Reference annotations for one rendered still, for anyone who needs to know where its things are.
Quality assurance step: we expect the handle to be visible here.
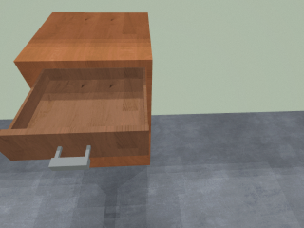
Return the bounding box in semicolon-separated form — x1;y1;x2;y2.
48;145;91;171

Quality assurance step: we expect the drawer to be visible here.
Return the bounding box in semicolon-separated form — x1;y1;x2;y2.
0;66;149;161

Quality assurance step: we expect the cabinet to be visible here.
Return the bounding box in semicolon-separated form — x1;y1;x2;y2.
13;12;153;168

